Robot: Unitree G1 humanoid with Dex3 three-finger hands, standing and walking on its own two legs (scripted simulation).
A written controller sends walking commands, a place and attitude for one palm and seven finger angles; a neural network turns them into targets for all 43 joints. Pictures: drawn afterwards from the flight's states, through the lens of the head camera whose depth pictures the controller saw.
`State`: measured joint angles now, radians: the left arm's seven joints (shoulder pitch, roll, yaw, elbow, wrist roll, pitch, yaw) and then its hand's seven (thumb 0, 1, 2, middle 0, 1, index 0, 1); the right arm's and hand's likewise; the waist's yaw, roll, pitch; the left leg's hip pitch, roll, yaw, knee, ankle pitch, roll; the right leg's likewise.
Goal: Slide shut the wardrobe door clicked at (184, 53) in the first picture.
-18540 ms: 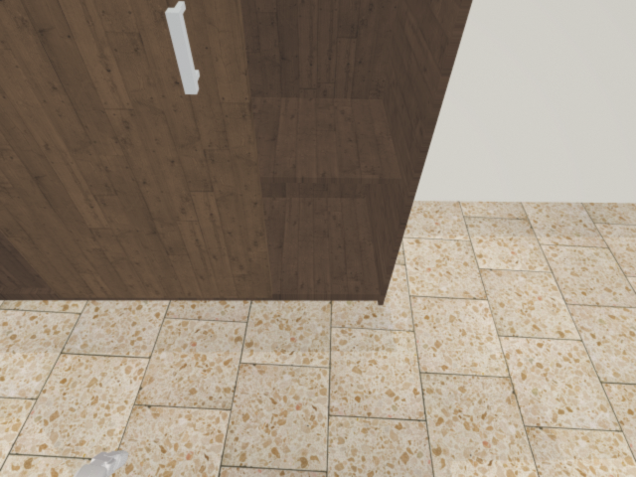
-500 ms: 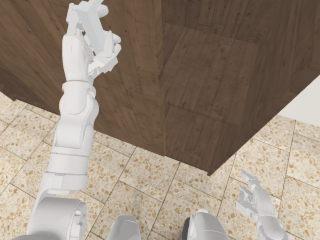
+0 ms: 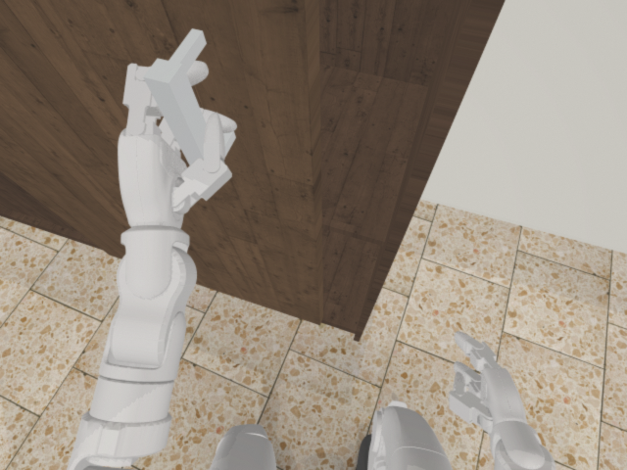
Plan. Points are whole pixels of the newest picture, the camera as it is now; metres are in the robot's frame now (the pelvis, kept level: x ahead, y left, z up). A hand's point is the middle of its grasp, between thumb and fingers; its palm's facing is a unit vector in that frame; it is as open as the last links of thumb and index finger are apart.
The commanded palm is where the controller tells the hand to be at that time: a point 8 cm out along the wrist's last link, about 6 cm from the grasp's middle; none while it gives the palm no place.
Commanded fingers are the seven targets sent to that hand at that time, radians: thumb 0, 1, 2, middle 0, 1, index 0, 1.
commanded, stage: step sideways, sliding the door along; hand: left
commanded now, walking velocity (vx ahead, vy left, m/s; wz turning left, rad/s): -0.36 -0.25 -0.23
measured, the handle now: (202, 115) +0.40 +0.19 +0.17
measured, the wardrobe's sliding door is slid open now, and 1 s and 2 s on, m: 0.10 0.00 0.00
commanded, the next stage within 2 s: stop walking and hold the door there in 0.52 s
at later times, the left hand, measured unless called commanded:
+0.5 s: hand (336, 188) +0.35 +0.05 +0.17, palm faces +0.44 -0.90 -0.02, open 6.9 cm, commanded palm +0.30 +0.02 +0.17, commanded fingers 0.00 0.90 0.90 -0.45 -1.40 -0.45 -1.40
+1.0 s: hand (318, 188) +0.34 +0.07 +0.16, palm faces +0.63 -0.68 -0.38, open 6.9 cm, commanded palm +0.29 +0.09 +0.15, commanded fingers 0.00 0.90 0.90 -0.45 -1.40 -0.45 -1.40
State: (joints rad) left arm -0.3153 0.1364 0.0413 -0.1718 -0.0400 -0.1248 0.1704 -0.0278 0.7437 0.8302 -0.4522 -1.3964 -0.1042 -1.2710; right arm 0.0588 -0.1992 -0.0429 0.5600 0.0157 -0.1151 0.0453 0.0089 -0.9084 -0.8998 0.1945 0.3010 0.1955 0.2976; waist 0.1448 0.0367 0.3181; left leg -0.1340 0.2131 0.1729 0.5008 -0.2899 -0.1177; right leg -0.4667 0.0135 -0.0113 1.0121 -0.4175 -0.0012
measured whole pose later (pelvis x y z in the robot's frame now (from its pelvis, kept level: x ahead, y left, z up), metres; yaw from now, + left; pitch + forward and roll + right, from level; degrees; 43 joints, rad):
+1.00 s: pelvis -0.03 -0.29 +0.00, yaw -11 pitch -2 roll +1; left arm -0.19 0.62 0.70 0.56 -0.03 -0.18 0.15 -0.22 0.58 0.75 -0.45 -1.40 -0.23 -1.32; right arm 0.14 -0.37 -0.07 0.70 0.06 -0.08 -0.05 0.01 -0.91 -0.90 0.20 0.30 0.20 0.30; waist -0.02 0.05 0.14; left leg -0.36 -0.02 0.05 0.77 -0.47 0.03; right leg -0.29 -0.03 0.00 0.53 -0.20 0.01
